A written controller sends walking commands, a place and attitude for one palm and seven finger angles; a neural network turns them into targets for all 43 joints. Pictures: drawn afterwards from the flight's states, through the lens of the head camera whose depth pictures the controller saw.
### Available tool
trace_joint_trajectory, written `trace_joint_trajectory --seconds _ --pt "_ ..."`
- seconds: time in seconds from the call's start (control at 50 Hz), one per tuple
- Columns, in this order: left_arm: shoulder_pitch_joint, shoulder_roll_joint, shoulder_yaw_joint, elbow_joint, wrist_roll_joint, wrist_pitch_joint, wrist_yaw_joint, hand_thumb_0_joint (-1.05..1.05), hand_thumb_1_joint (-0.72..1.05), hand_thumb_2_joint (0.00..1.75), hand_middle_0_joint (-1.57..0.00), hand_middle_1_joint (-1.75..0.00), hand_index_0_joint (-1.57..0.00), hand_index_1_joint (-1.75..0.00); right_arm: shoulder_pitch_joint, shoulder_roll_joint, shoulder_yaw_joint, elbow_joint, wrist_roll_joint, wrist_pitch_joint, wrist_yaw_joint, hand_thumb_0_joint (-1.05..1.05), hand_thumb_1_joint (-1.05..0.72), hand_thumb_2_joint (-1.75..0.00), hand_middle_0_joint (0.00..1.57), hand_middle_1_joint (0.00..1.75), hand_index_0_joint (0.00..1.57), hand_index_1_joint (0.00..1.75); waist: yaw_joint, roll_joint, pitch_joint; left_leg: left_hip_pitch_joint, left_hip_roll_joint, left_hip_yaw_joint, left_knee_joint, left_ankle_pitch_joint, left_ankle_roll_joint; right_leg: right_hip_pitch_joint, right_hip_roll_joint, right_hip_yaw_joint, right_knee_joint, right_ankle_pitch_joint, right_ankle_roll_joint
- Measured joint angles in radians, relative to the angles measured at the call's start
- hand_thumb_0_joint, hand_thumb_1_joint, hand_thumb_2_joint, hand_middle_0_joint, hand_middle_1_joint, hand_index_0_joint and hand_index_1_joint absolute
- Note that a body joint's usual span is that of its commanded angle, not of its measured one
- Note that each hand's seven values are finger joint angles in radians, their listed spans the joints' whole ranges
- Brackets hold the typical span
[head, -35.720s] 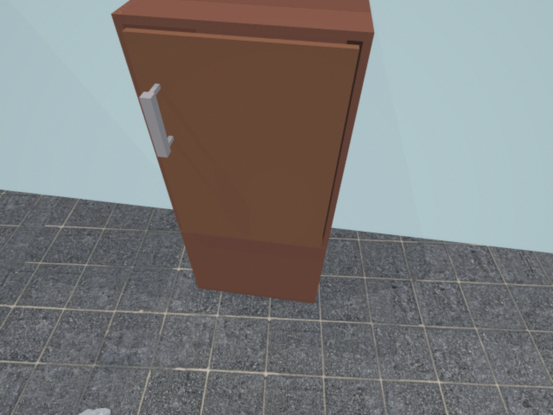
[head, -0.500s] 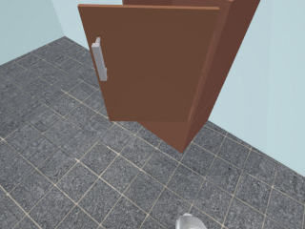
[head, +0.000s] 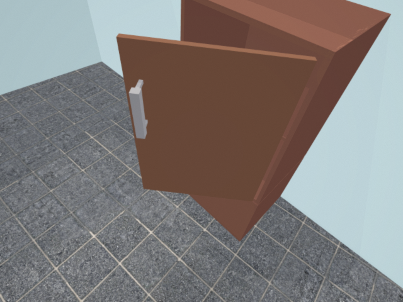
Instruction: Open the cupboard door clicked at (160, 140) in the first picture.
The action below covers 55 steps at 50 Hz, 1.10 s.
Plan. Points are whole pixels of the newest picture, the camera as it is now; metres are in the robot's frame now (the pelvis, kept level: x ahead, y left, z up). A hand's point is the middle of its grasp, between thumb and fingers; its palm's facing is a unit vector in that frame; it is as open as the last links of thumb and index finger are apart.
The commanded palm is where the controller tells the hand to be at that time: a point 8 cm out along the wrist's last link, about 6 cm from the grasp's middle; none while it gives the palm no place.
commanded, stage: come to a stop and stand still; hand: left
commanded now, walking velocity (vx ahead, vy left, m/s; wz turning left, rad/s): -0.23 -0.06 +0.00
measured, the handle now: (140, 109) +0.53 +0.21 +0.07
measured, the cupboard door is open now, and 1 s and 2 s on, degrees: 40 40 40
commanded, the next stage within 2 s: look again from close up in 0.70 s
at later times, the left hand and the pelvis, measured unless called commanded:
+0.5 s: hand out of the picture +0.03 +0.17 -0.17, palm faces +0.02 -0.98 -0.20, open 7.3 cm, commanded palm none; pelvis -0.02 -0.02 +0.00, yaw -1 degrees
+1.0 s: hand out of the picture +0.02 +0.19 -0.18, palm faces +0.01 -0.98 -0.21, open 7.3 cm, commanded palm none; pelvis -0.02 +0.00 +0.00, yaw +0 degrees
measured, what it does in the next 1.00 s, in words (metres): stands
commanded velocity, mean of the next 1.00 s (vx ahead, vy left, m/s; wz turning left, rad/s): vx -0.03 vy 0.00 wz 0.00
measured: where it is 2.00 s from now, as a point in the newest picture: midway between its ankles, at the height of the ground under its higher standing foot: outside the picture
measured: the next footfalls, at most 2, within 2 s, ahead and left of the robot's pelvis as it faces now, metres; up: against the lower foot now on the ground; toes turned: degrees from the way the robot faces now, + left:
none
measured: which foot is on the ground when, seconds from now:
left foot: down 0.00-1.00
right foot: down 0.00-1.00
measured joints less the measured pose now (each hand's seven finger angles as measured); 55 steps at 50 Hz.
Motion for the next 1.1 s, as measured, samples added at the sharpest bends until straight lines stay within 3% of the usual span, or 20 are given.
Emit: trace_joint_trajectory --seconds 0.1,0.28,0.4,0.68,0.74,0.84,1.1 --pt "0.021 -0.017 -0.014 0.002 0.002 -0.001 0.001 0.0 0.92 0.9 -0.2 -0.3 -0.2 -0.3 -0.065 0.004 -0.001 -0.022 0.008 0.014 0.0 0.0 -0.94 -0.9 0.2 0.3 0.2 0.3 0.007 0.002 0.034 0.025 -0.012 0.021 -0.057 0.024 0.0 0.0 -0.009 0.019 -0.021 0.008 0.005" --pt "0.005 -0.011 -0.001 -0.038 0.013 0.012 0.007 0.0 0.91 0.9 -0.2 -0.3 -0.2 -0.3 -0.111 -0.005 -0.021 -0.054 0.004 0.048 0.007 0.0 -0.91 -0.9 0.21 0.3 0.2 0.3 -0.005 0.043 0.064 -0.023 0.016 0.026 0.01 0.006 -0.017 -0.056 0.011 0.027 0.051 -0.013 -0.018" --pt "-0.023 -0.01 -0.007 -0.039 0.008 0.013 0.006 0.0 0.91 0.9 -0.2 -0.3 -0.2 -0.3 -0.061 -0.015 -0.027 -0.02 0.003 0.054 0.013 0.0 -0.92 -0.9 0.2 0.3 0.2 0.3 -0.026 0.043 0.039 -0.026 0.013 0.01 0.006 0.019 -0.023 -0.052 0.009 0.011 0.048 -0.008 -0.027" --pt "-0.029 -0.008 -0.013 0.007 0.0 -0.01 0.007 0.0 0.93 0.9 -0.2 -0.3 -0.2 -0.3 0.083 0.025 0.01 0.082 -0.001 0.035 0.022 0.0 -0.91 -0.9 0.2 0.3 0.2 0.3 -0.038 0.029 0.01 0.024 0.012 0.001 -0.114 0.088 -0.026 0.006 0.022 -0.004 -0.081 0.063 -0.027" --pt "-0.004 -0.001 -0.034 -0.019 0.006 -0.013 0.003 0.0 0.92 0.9 -0.2 -0.3 -0.2 -0.3 0.096 0.019 0.006 0.046 -0.007 0.028 0.03 0.0 -0.91 -0.9 0.2 0.3 0.2 0.3 -0.054 0.04 0.025 -0.006 0.013 -0.009 -0.068 0.073 -0.022 -0.013 0.018 -0.012 -0.046 0.05 -0.028" --pt "0.041 -0.007 -0.025 -0.049 0.011 0.0 0.012 0.0 0.92 0.9 -0.2 -0.3 -0.2 -0.3 0.108 -0.007 -0.017 -0.006 -0.012 0.034 0.021 0.01 -0.91 -0.9 0.2 0.3 0.2 0.3 -0.065 0.06 -0.011 -0.062 0.019 -0.016 0.051 0.005 -0.014 -0.051 0.014 -0.014 0.038 0.0 -0.023" --pt "0.015 0.013 -0.021 -0.091 0.012 -0.012 0.006 0.0 0.91 0.9 -0.2 -0.3 -0.2 -0.3 0.022 -0.036 -0.011 -0.053 -0.004 0.015 0.026 0.0 -0.91 -0.9 0.2 0.3 0.2 0.3 -0.035 0.041 -0.024 -0.025 -0.002 0.009 0.022 0.02 0.013 -0.025 -0.005 0.011 0.016 0.026 0.003"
